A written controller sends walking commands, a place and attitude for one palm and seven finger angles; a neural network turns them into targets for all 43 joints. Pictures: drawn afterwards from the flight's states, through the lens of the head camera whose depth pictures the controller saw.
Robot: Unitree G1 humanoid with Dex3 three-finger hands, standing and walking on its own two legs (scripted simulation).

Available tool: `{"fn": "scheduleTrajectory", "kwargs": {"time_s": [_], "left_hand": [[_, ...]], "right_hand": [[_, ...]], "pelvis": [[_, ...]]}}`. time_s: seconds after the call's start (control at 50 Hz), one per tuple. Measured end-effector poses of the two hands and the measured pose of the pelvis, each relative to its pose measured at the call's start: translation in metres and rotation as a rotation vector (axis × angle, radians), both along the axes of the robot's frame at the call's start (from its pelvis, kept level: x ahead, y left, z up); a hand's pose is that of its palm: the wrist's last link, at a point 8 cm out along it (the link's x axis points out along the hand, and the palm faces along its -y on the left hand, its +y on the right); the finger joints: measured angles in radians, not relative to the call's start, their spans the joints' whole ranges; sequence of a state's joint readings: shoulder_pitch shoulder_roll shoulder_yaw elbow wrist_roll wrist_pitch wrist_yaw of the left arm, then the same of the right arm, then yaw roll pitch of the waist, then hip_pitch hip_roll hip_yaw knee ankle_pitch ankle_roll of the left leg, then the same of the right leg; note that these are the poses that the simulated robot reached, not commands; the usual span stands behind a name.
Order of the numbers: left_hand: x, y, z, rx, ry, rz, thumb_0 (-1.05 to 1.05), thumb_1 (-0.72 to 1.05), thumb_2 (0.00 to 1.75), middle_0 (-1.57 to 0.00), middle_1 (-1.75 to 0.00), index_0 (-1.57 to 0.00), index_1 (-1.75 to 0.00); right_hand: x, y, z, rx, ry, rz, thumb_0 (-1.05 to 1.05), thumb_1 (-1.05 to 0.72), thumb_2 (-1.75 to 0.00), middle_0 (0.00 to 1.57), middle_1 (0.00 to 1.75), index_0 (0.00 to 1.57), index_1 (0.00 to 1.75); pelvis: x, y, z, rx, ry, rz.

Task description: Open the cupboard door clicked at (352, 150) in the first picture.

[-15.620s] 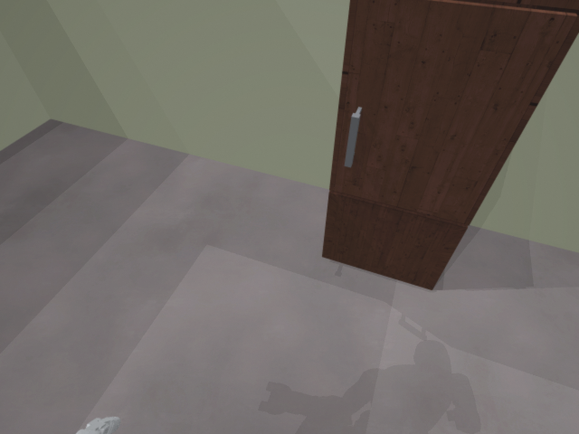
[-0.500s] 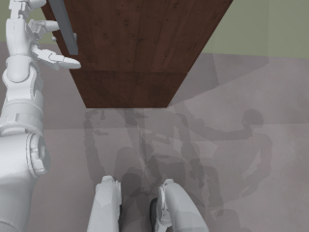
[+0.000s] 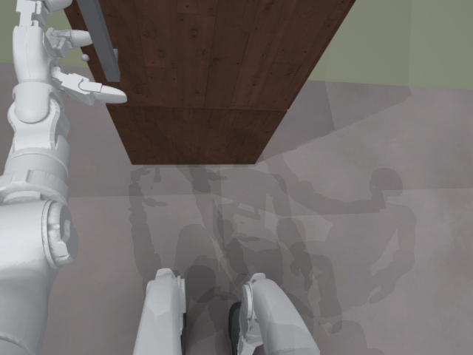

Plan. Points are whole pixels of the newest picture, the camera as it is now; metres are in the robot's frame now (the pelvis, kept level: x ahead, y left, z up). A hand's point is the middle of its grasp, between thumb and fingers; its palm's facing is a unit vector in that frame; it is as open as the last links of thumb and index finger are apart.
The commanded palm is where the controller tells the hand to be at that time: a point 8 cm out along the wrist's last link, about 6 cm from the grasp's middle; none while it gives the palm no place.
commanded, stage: move the hooked fingers beside the handle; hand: left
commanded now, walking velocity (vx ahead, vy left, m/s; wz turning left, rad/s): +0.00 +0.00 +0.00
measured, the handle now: (102, 30) +0.60 +0.20 +0.05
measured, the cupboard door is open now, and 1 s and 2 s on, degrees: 0 0 0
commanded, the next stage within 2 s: none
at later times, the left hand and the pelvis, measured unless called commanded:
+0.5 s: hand (78, 55) +0.55 +0.22 +0.05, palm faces +0.10 -0.99 -0.02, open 14.8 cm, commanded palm +0.54 +0.22 +0.04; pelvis +0.01 -0.01 +0.00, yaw -2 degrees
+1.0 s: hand (74, 58) +0.55 +0.23 +0.04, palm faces +0.04 -1.00 -0.01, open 14.1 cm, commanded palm +0.54 +0.26 +0.04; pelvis +0.01 +0.01 +0.00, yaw -3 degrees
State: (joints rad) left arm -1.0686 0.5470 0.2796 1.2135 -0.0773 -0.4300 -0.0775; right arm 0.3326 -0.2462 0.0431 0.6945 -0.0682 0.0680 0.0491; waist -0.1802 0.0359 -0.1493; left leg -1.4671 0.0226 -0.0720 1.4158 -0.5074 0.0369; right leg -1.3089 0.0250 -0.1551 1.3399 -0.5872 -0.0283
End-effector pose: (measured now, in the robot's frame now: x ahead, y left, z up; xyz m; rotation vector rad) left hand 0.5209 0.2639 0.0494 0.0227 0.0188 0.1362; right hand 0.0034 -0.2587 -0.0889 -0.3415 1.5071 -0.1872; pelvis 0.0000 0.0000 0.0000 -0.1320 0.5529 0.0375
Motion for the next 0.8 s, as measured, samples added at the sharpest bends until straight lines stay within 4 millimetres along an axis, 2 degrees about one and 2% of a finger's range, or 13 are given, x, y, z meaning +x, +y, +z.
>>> {"fn": "scheduleTrajectory", "kwargs": {"time_s": [0.3, 0.8], "left_hand": [[0.004, 0.007, 0.0, 0.002, -0.004, -0.018, -0.01, -0.5, 0.3, -0.3, -1.2, -0.09, -1.21], [0.009, 0.02, -0.001, -0.01, -0.003, -0.075, -0.01, -0.5, 0.3, -0.3, -1.2, -0.21, -1.18]], "right_hand": [[0.0, -0.008, -0.003, -0.009, -0.004, -0.016, 0.0, -0.9, -0.9, 0.2, 0.3, 0.21, 0.3], [0.012, -0.001, -0.003, -0.009, -0.04, -0.062, 0.0, -0.9, -0.9, 0.2, 0.3, 0.21, 0.3]], "pelvis": [[0.002, -0.006, -0.003, 0.006, 0.007, -0.016], [0.013, 0.002, 0.0, 0.011, 0.005, -0.056]]}}
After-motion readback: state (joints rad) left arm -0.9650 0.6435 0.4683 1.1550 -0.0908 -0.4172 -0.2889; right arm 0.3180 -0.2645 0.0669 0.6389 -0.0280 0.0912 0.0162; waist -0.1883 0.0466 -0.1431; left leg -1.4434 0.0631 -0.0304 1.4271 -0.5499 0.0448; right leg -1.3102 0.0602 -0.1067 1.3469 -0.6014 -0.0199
